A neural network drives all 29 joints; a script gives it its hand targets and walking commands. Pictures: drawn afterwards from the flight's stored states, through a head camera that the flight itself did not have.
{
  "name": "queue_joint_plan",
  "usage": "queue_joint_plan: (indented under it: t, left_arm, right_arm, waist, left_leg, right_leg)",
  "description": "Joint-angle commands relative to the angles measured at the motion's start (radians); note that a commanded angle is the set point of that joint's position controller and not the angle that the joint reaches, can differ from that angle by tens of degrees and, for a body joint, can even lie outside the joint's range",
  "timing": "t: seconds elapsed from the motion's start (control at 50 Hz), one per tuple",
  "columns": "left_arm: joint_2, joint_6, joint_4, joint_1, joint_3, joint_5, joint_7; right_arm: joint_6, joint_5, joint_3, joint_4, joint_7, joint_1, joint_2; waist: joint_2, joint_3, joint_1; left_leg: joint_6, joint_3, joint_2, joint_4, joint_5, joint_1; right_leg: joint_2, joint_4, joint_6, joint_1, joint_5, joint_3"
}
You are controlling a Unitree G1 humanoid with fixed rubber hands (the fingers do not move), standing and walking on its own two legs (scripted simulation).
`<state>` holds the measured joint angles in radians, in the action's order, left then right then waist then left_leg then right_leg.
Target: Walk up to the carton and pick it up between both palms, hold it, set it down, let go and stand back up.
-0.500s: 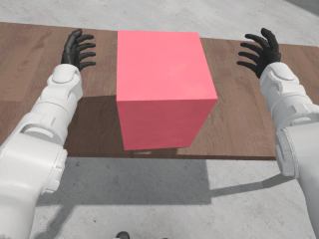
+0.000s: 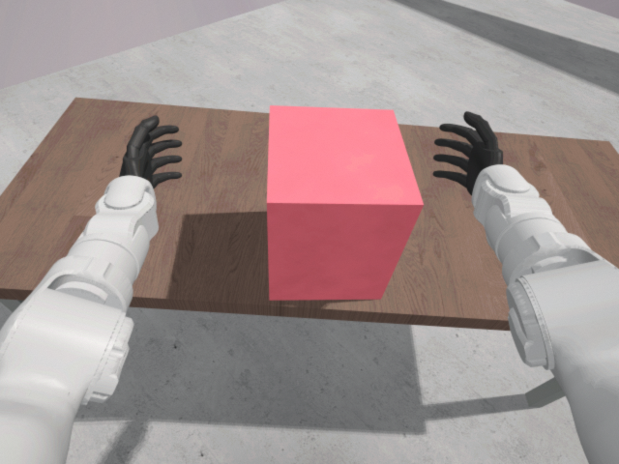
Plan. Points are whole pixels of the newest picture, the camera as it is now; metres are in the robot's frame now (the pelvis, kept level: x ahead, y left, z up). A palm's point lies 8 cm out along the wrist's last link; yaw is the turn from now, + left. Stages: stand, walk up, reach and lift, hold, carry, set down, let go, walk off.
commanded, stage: set down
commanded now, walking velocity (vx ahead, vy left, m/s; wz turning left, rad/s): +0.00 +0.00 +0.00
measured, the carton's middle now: (329, 208) +0.54 -0.01 +0.00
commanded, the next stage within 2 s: none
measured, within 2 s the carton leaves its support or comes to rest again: neither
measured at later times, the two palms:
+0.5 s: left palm (176, 251) +0.39 +0.20 +0.05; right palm (493, 255) +0.42 -0.23 +0.06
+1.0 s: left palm (181, 307) +0.34 +0.19 -0.01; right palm (493, 321) +0.34 -0.24 +0.00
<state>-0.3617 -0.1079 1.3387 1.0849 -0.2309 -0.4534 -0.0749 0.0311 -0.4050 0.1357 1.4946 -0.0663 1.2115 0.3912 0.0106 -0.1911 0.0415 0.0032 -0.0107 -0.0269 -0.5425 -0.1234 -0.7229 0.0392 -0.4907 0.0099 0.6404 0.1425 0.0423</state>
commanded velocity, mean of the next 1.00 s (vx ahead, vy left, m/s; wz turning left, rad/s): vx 0.00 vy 0.00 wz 0.00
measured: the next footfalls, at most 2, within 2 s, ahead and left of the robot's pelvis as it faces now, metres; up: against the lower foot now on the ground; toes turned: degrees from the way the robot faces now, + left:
none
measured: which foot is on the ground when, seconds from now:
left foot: down 0.00-1.00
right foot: down 0.00-1.00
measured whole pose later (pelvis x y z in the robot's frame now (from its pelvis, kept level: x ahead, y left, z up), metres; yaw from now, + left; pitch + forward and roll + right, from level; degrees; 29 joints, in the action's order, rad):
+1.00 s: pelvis +0.06 -0.02 +0.02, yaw -2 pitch +11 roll +0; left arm -0.17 -0.51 0.94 0.22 0.08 -0.18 -0.05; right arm 0.45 -0.26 0.08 0.91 -0.01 0.25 0.21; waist 0.03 -0.12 0.00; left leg 0.02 -0.05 -0.04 -0.39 -0.14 -0.44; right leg 0.06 -0.39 0.04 0.40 0.19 0.00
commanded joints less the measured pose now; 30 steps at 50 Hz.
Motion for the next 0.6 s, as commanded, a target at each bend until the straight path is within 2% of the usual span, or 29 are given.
queue_joint_plan:
  t: [0.0,0.02,0.08,0.14,0.2,0.24,0.26,0.28,0.3,0.32,0.34,0.38,0.4,0.44,0.48,0.54,0.58]
  left_arm:
    - [-0.074,-0.034,-0.149,0.501,-0.052,-0.028,-0.016]
    - [-0.073,-0.035,-0.162,0.512,-0.054,-0.032,-0.022]
    - [-0.071,-0.039,-0.199,0.542,-0.051,-0.035,-0.039]
    - [-0.066,-0.039,-0.235,0.543,-0.035,-0.018,-0.061]
    - [-0.054,-0.025,-0.273,0.498,0.007,0.024,-0.074]
    - [-0.039,-0.009,-0.300,0.445,0.047,0.057,-0.080]
    - [0.103,-0.008,-0.599,-0.164,0.313,0.338,-0.092]
    - [0.048,0.003,-0.674,-0.134,0.358,0.439,-0.077]
    - [0.073,0.018,-0.672,-0.187,0.402,0.499,-0.061]
    - [0.104,0.042,-0.651,-0.229,0.416,0.528,-0.053]
    - [0.140,0.057,-0.665,-0.267,0.419,0.525,-0.046]
    - [0.142,0.033,-0.707,-0.280,0.383,0.443,-0.038]
    - [0.130,0.004,-0.724,-0.270,0.351,0.397,-0.034]
    - [0.092,-0.066,-0.754,-0.250,0.291,0.312,-0.028]
    - [0.063,-0.133,-0.753,-0.235,0.242,0.242,-0.032]
    - [0.051,-0.219,-0.662,-0.263,0.187,0.163,-0.041]
    - [0.050,-0.263,-0.573,-0.309,0.174,0.140,-0.031]
  right_arm:
    - [0.048,0.021,-0.052,-0.083,-0.008,0.424,0.180]
    - [0.056,0.028,-0.065,-0.079,-0.009,0.430,0.182]
    - [0.078,0.042,-0.093,-0.095,-0.012,0.461,0.183]
    - [0.094,0.071,-0.126,-0.115,-0.011,0.464,0.192]
    - [0.107,0.086,-0.143,-0.132,-0.014,0.435,0.198]
    - [0.112,0.092,-0.148,-0.165,-0.012,0.405,0.201]
    - [0.157,0.040,-0.114,-0.331,-0.035,-0.113,0.169]
    - [0.182,0.038,-0.148,-0.345,-0.017,-0.058,0.196]
    - [0.195,0.092,-0.204,-0.342,0.001,-0.192,0.099]
    - [0.194,0.147,-0.229,-0.377,0.010,-0.184,0.104]
    - [0.188,0.166,-0.237,-0.426,0.013,-0.186,0.095]
    - [0.194,0.173,-0.228,-0.581,0.007,-0.166,0.110]
    - [0.202,0.165,-0.218,-0.637,0.002,-0.167,0.123]
    - [0.212,0.137,-0.197,-0.709,-0.005,-0.193,0.141]
    - [0.206,0.114,-0.179,-0.715,-0.009,-0.239,0.125]
    - [0.192,0.098,-0.145,-0.663,-0.013,-0.312,0.067]
    - [0.197,0.084,-0.112,-0.614,-0.010,-0.362,0.028]
  waist:
    - [-0.085,-0.453,-0.074]
    - [-0.094,-0.481,-0.084]
    - [-0.126,-0.586,-0.084]
    - [-0.144,-0.667,-0.079]
    - [-0.170,-0.706,-0.052]
    - [-0.148,-0.728,-0.030]
    - [-0.200,-0.950,0.124]
    - [-0.142,-0.982,0.057]
    - [-0.146,-0.825,0.049]
    - [-0.098,-0.654,0.021]
    - [-0.027,-0.486,0.013]
    - [0.106,-0.347,-0.001]
    - [0.122,-0.355,-0.008]
    - [0.099,-0.409,-0.019]
    - [0.046,-0.411,-0.027]
    - [-0.008,-0.369,-0.040]
    - [-0.026,-0.352,-0.043]
  left_leg:
    - [0.062,0.056,-0.021,-0.016,-0.268,0.327]
    - [0.062,0.060,-0.026,-0.023,-0.256,0.319]
    - [0.073,0.075,-0.037,-0.057,-0.233,0.337]
    - [0.085,0.090,-0.046,-0.096,-0.147,0.424]
    - [0.093,0.089,-0.044,-0.128,-0.018,0.522]
    - [0.095,0.085,-0.042,-0.137,0.081,0.592]
    - [0.100,0.047,-0.070,0.032,0.449,0.803]
    - [0.092,0.033,-0.034,0.006,0.697,0.771]
    - [0.070,0.042,-0.013,0.033,0.689,0.689]
    - [0.069,0.051,-0.013,0.060,0.602,0.705]
    - [0.063,0.042,-0.001,0.083,0.514,0.700]
    - [0.047,0.010,0.012,0.147,0.349,0.644]
    - [0.042,-0.005,0.014,0.165,0.309,0.642]
    - [0.040,-0.020,0.017,0.173,0.246,0.661]
    - [0.038,-0.019,0.014,0.174,0.157,0.653]
    - [0.032,-0.008,0.006,0.158,0.058,0.602]
    - [0.026,0.000,0.005,0.131,0.083,0.567]
  right_leg:
    - [-0.026,0.003,-0.023,0.029,0.209,-0.031]
    - [-0.021,-0.018,-0.024,0.028,0.182,-0.029]
    - [-0.007,-0.073,-0.021,0.051,0.125,-0.017]
    - [0.006,-0.089,-0.020,0.118,0.091,-0.012]
    - [0.027,-0.086,-0.018,0.151,0.040,-0.007]
    - [0.036,-0.065,-0.021,0.152,0.004,-0.008]
    - [0.044,0.019,-0.014,-0.194,-0.276,-0.007]
    - [0.083,0.071,-0.017,-0.215,-0.443,0.003]
    - [0.071,0.098,0.006,-0.280,-0.472,-0.003]
    - [0.073,0.129,0.007,-0.261,-0.422,-0.006]
    - [0.069,0.170,-0.002,-0.267,-0.348,-0.009]
    - [0.063,0.209,-0.034,-0.313,-0.245,-0.009]
    - [0.058,0.215,-0.040,-0.326,-0.229,-0.016]
    - [0.045,0.216,-0.039,-0.324,-0.193,-0.030]
    - [0.023,0.212,-0.032,-0.296,-0.125,-0.043]
    - [-0.015,0.211,-0.021,-0.232,-0.017,-0.064]
    - [-0.033,0.206,-0.017,-0.206,-0.018,-0.080]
